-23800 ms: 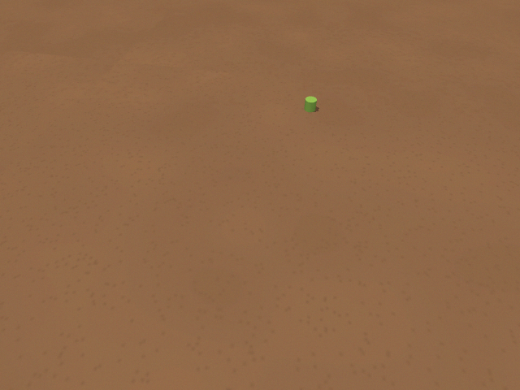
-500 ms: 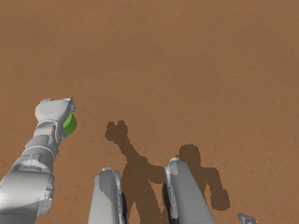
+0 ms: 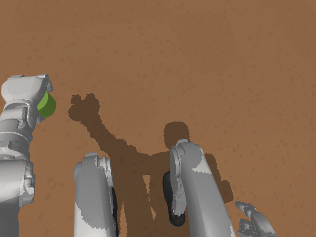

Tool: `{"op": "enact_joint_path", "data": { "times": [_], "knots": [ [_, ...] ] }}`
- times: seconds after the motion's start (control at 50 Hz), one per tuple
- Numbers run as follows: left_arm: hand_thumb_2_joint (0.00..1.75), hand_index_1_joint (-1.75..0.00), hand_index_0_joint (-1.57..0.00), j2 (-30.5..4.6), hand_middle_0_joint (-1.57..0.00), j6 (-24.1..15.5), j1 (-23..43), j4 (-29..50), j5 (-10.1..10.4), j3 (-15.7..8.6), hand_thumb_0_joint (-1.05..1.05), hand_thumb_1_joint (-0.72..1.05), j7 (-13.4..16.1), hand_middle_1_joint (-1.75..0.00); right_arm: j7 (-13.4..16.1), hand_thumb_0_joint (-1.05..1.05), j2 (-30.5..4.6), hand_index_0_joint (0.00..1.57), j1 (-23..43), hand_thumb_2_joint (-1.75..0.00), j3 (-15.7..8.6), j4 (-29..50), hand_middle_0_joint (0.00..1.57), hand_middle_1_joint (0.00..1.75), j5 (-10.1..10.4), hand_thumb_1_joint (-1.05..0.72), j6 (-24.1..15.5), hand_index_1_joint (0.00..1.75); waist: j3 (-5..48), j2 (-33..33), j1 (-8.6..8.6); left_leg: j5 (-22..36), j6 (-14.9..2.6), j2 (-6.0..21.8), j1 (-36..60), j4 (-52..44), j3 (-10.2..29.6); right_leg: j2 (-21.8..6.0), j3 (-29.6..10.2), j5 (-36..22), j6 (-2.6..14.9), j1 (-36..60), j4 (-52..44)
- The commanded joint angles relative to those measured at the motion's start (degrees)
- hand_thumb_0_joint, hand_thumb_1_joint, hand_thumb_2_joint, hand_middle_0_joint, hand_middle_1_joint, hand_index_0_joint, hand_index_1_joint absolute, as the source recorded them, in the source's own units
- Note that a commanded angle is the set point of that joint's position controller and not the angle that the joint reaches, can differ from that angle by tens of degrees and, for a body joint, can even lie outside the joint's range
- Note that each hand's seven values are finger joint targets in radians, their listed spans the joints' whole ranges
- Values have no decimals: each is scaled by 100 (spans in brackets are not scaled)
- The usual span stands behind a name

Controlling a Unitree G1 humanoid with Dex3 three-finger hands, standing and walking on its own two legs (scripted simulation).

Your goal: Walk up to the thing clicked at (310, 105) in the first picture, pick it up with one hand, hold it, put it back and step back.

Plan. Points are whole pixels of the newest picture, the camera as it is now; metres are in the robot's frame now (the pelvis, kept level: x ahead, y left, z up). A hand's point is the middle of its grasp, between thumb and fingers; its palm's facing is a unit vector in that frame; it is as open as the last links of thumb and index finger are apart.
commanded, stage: crouch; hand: left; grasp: from above
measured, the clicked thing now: (36, 102) +0.47 +0.29 -0.18
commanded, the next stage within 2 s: lower in 0.74 s
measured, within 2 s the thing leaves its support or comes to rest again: neither
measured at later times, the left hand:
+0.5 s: hand (45, 104) +0.48 +0.28 -0.22, palm faces -0.46 -0.04 -0.89, open 10.2 cm
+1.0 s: hand (48, 105) +0.49 +0.28 -0.26, palm faces -0.48 -0.05 -0.88, open 10.2 cm
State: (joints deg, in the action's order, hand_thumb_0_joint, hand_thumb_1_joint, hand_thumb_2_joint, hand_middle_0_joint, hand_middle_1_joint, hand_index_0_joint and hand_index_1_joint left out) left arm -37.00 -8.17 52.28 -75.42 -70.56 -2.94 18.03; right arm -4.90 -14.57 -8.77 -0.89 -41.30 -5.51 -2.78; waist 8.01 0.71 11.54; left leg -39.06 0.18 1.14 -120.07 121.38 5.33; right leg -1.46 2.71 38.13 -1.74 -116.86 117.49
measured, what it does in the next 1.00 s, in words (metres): lowers itself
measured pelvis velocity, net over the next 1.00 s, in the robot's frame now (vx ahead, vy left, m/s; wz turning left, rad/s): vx -0.01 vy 0.00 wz -0.06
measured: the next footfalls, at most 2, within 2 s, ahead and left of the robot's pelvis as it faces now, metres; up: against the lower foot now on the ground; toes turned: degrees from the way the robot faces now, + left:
none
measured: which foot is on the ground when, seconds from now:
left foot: down 0.00-1.00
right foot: down 0.00-1.00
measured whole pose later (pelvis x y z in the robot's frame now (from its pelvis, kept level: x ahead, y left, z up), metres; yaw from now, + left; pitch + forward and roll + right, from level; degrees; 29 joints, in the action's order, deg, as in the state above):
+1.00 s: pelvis -0.01 +0.00 -0.09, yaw -4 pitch +35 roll -9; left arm -47.7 -12.0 61.6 -87.6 -73.8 -4.6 19.7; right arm -7.9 -16.0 -9.6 5.8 -40.4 -8.0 -2.0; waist 1.0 -1.3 16.3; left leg -39.9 0.2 0.8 -132.9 137.6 8.7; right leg -0.3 4.5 38.0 -2.5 -128.4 131.6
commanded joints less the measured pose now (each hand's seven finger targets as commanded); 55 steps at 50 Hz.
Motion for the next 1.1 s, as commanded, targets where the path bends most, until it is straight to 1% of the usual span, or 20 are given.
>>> {"op": "enact_joint_path", "data": {
  "times": [0.0,0.02,0.06,0.1,0.12,0.18,0.28,0.34,0.42,0.44,0.54,0.7,0.74,0.82,0.86,0.88,0.92,0.94,1.0,1.08],
  "knots": [
    [97,-105,-79,-1527,-73,-37,2160,866,53,-226,0,43,218,-111,10,0,-1240,20,-1288,-90,-453,100,20,30,-28,-91,-48,30,3961,1503,109,1357,-113,-96,3034,-1156,-357,235,281,-1354,395,1768,-1070],
    [95,-104,-79,-1447,-72,-25,1985,641,37,-176,0,43,203,-111,-5,0,-1241,20,-1311,-90,-431,96,20,30,-35,-91,-36,30,3817,1391,107,1316,-115,-90,2947,-1121,-348,243,297,-1314,393,1720,-1044],
    [96,-103,-79,-1687,-73,-76,2252,843,48,-270,0,43,181,-109,-27,0,-1302,20,-1275,-90,-438,87,20,30,-27,-91,-23,30,3817,1544,94,1207,-105,-89,2835,-1054,-331,229,302,-1238,402,1570,-912],
    [96,-103,-80,-1537,-74,-84,2070,516,7,-179,0,44,148,-109,-51,0,-1296,20,-1284,-90,-407,86,20,30,-51,-91,-3,30,3675,1415,170,1193,-108,-82,2772,-948,-301,249,338,-1210,397,1436,-818],
    [94,-102,-80,-1683,-73,-128,2349,724,-6,-217,0,44,151,-109,-60,0,-1322,20,-1302,-90,-406,72,20,30,-42,-91,4,30,3757,1525,173,1199,-105,-82,2752,-910,-302,251,343,-1230,407,1413,-757],
    [95,-103,-79,-1819,-73,-167,2292,524,-26,-295,0,44,166,-110,-103,0,-1347,20,-1311,-90,-366,78,20,30,-68,-91,21,30,3716,1557,150,1201,-94,-84,2629,-798,-296,254,360,-1225,413,1339,-599],
    [94,-102,-79,-1973,-73,-270,2582,402,-69,-313,0,44,226,-108,-124,0,-1378,20,-1325,-90,-257,69,20,30,-108,-91,30,30,3625,1493,258,1068,-152,-94,2209,-498,-351,275,381,-1184,379,1291,-477],
    [92,-101,-79,-2137,-73,-283,2393,58,-138,-376,0,44,251,-108,-140,0,-1400,20,-1352,-90,-192,67,20,30,-147,-91,51,30,3560,1366,239,991,-169,-114,2006,-378,-399,303,388,-1104,357,1394,-450],
    [93,-101,-78,-2259,-72,-324,2727,270,-179,-400,0,44,282,-108,-155,0,-1473,20,-1381,-90,-137,62,20,30,-153,-91,56,30,3705,1739,291,1062,-121,-90,2125,-334,-286,289,486,-1169,390,1155,-204],
    [93,-102,-78,-2204,-72,-306,2540,31,-186,-374,0,43,283,-108,-158,0,-1474,20,-1377,-90,-127,64,20,30,-149,-91,57,30,3598,1637,271,1004,-112,-81,2147,-353,-235,296,521,-1099,401,1029,-153],
    [96,-103,-79,-2348,-73,-340,2717,0,-222,-360,0,44,338,-108,-168,0,-1492,20,-1371,-90,-31,55,20,30,-160,-91,63,30,3512,1683,323,968,-145,-94,1837,-162,-286,323,540,-1115,390,1033,-73],
    [96,-102,-82,-2292,-78,-335,2752,-97,-230,-273,0,48,342,-107,-181,0,-1525,20,-1371,-90,60,61,20,30,-200,-91,60,30,3227,1829,424,903,-128,-90,1785,-33,-267,327,585,-1092,389,822,27],
    [98,-102,-83,-2445,-78,-330,2774,-51,-272,-373,0,49,361,-107,-183,0,-1584,20,-1379,-90,42,53,20,30,-200,-91,57,30,3342,1865,389,913,-108,-91,1869,-68,-219,308,619,-1080,399,708,110],
    [99,-102,-83,-2307,-79,-349,2792,-168,-249,-250,0,48,361,-106,-192,0,-1575,20,-1379,-90,88,58,20,30,-210,-91,55,30,3231,1819,527,936,-114,-82,1763,38,-192,322,644,-1130,389,702,146],
    [93,-100,-80,-2421,-76,-365,2725,-103,-248,-317,0,42,373,-105,-195,0,-1585,20,-1410,-90,108,53,20,30,-215,-92,51,30,3327,1782,442,1127,-135,-94,1766,114,-250,326,615,-1308,360,875,123],
    [94,-101,-80,-2506,-76,-360,2744,-171,-278,-359,0,43,397,-106,-198,0,-1597,20,-1411,-90,131,76,20,30,-230,-91,57,30,3348,1830,461,1152,-134,-94,1708,139,-242,318,630,-1321,360,880,172],
    [94,-102,-79,-2222,-74,-368,2628,-518,-245,-206,0,42,389,-108,-223,0,-1577,20,-1407,-90,184,70,20,30,-257,-91,49,30,3065,1568,611,1043,-165,-82,1527,194,-219,348,660,-1270,341,861,127],
    [95,-102,-79,-2274,-75,-396,2653,-593,-259,-191,0,41,399,-107,-225,0,-1590,20,-1382,-90,197,61,20,30,-256,-92,56,30,2986,1493,615,945,-183,-86,1382,231,-219,363,656,-1193,338,828,112],
    [93,-102,-80,-2635,-75,-466,2720,-472,-346,-366,0,42,491,-108,-221,0,-1620,20,-1350,-90,264,93,20,30,-315,-91,23,30,3125,1803,519,1050,-149,-97,1497,304,-227,345,663,-1251,344,866,245],
    [94,-103,-81,-2620,-76,-491,2793,-504,-355,-420,0,45,628,-108,-248,0,-1696,20,-1349,-90,283,114,20,30,-345,-91,0,30,3025,1950,603,1162,-101,-82,1688,314,-137,342,747,-1321,373,574,384]
  ]
}}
